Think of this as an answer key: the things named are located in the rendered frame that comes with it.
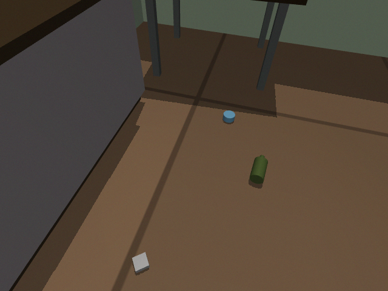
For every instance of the table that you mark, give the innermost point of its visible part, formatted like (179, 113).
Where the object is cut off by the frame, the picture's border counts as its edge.
(271, 47)

